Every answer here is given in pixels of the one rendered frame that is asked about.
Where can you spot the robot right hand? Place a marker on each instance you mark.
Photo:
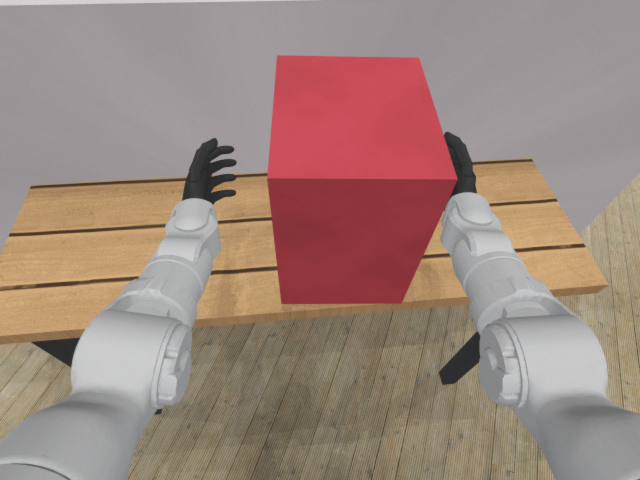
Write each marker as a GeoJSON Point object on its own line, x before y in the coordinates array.
{"type": "Point", "coordinates": [462, 164]}

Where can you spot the left robot upper arm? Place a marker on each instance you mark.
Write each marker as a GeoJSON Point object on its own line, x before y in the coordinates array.
{"type": "Point", "coordinates": [129, 365]}

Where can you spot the table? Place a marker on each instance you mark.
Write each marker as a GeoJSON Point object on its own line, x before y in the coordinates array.
{"type": "Point", "coordinates": [75, 246]}

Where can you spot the right robot upper arm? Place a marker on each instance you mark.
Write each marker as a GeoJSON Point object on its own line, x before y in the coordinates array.
{"type": "Point", "coordinates": [549, 370]}

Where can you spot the right robot forearm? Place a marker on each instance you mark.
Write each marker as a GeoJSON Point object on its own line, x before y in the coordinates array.
{"type": "Point", "coordinates": [491, 273]}

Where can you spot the carton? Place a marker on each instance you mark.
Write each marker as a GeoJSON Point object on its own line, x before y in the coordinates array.
{"type": "Point", "coordinates": [359, 174]}

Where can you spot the left robot forearm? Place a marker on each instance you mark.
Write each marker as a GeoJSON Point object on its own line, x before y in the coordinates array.
{"type": "Point", "coordinates": [174, 279]}

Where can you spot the robot left hand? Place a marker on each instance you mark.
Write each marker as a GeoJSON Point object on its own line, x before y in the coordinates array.
{"type": "Point", "coordinates": [198, 182]}

